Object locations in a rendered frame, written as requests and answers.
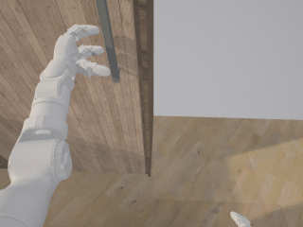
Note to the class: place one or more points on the robot left forearm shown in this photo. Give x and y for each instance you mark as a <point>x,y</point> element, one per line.
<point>50,105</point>

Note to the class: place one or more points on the right robot hand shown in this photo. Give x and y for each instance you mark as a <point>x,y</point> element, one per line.
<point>242,221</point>

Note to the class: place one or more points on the robot left upper arm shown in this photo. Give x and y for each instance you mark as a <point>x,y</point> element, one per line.
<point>36,168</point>

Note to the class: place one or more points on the left robot hand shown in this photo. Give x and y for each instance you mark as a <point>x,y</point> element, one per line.
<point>66,49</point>

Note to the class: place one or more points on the handle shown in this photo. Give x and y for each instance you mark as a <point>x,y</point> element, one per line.
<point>104,19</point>

